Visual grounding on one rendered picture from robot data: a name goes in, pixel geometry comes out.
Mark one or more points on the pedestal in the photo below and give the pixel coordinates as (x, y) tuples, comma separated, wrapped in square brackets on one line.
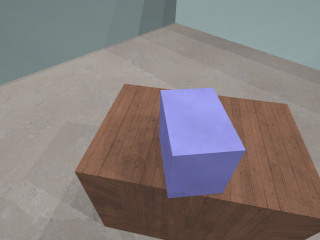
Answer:
[(273, 194)]

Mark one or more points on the carton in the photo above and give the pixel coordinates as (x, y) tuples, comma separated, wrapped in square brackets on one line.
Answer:
[(199, 145)]

